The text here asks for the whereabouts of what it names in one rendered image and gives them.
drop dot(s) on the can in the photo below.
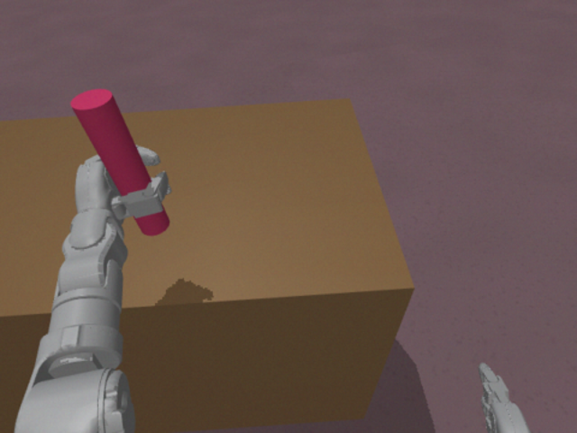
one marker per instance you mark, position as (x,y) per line
(103,122)

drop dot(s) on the left robot arm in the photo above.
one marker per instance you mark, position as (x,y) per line
(74,386)

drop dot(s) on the right robot hand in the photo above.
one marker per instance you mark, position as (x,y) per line
(502,416)

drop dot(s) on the left robot hand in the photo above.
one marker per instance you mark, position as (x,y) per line
(95,189)

